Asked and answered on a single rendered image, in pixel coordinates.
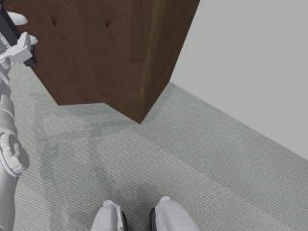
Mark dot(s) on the left robot thigh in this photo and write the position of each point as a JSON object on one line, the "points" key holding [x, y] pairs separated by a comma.
{"points": [[108, 218]]}

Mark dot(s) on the right robot thigh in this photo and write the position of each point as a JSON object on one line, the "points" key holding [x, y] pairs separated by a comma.
{"points": [[173, 217]]}

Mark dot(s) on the handle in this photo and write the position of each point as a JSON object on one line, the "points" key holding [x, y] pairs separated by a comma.
{"points": [[11, 33]]}

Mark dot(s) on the robot thigh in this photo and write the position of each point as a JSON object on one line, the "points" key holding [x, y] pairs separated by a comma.
{"points": [[108, 218], [173, 217]]}

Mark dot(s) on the cupboard door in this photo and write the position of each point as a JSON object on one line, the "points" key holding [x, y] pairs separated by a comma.
{"points": [[88, 51]]}

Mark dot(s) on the robot left hand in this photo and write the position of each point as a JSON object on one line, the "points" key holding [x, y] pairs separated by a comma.
{"points": [[19, 53]]}

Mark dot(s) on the left robot forearm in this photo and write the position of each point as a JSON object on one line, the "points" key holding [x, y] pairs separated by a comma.
{"points": [[6, 106]]}

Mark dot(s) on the left robot upper arm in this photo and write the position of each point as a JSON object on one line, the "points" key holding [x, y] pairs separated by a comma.
{"points": [[14, 159]]}

